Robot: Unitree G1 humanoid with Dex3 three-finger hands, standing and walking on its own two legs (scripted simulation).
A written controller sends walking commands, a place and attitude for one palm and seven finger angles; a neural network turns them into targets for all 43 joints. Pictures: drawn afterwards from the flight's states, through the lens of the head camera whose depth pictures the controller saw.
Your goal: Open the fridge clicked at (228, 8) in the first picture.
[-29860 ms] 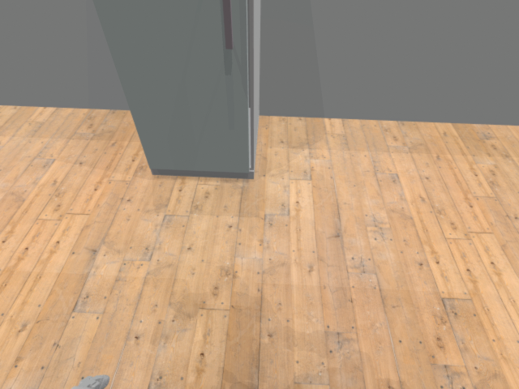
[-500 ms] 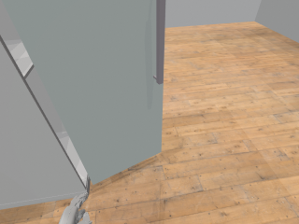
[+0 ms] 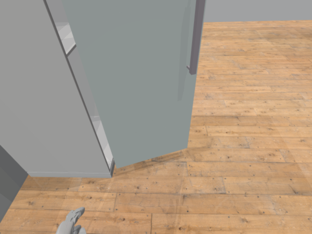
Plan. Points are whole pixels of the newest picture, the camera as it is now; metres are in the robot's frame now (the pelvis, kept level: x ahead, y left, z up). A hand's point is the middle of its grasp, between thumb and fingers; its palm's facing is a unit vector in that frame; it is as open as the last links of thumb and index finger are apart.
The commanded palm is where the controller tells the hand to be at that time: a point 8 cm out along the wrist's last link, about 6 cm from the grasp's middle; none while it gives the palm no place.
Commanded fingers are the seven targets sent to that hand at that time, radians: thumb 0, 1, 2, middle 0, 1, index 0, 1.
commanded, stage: stop stepping back and stand still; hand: right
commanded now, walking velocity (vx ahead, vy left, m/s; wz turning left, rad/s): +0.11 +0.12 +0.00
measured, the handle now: (194, 27) +0.83 -0.11 +0.21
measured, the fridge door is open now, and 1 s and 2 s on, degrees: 70 70 70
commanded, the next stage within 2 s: let the arm hang, fingers relaxed in 0.08 s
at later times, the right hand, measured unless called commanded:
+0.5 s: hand out of the picture +0.06 -0.19 -0.16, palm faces +0.07 +0.98 -0.17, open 7.0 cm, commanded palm none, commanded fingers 0.00 -0.90 -0.90 0.20 0.30 0.20 0.30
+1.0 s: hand out of the picture +0.03 -0.20 -0.16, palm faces -0.01 +0.98 -0.19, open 7.3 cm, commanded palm none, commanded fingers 0.00 -0.90 -0.90 0.20 0.30 0.20 0.30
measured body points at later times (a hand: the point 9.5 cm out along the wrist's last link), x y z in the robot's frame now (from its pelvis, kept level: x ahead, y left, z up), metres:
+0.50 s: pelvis +0.00 -0.01 +0.01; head +0.01 -0.03 +0.46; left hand +0.06 +0.24 -0.12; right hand +0.05 -0.24 -0.14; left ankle +0.02 +0.09 -0.72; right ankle +0.02 -0.12 -0.72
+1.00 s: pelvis +0.02 -0.03 +0.02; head +0.05 -0.03 +0.47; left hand +0.02 +0.19 -0.14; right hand +0.04 -0.25 -0.14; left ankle +0.02 +0.09 -0.72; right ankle +0.02 -0.12 -0.72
